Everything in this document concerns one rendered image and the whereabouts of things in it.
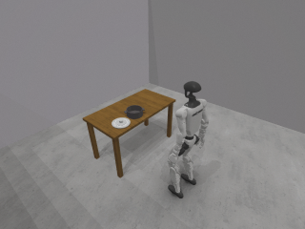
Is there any table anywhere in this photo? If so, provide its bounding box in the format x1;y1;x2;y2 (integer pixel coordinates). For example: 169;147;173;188
82;89;176;178

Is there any robot left hand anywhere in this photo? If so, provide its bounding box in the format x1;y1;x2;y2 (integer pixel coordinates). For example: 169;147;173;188
167;154;178;168

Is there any robot torso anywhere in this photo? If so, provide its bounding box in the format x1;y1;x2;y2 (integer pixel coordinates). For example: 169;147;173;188
181;99;203;150

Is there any lid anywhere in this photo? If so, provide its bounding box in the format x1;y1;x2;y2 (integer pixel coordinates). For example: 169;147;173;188
112;117;131;129

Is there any humanoid robot head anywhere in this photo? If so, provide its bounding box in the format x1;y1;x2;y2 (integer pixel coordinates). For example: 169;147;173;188
183;81;201;109

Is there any robot right upper arm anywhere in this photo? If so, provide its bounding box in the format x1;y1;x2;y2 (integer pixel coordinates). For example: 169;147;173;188
196;98;209;124

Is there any robot right hand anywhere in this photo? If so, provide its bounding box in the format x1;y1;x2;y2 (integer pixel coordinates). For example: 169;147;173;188
195;136;205;149

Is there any robot left upper arm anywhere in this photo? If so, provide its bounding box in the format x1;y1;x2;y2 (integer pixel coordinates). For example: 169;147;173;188
175;107;187;138

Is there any robot left forearm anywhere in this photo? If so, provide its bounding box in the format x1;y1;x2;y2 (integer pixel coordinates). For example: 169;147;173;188
172;132;184;156

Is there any robot right forearm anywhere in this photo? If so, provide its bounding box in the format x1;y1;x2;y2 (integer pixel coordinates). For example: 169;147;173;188
198;121;209;138

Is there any pot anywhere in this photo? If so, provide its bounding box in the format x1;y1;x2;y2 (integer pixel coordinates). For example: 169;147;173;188
124;105;145;119

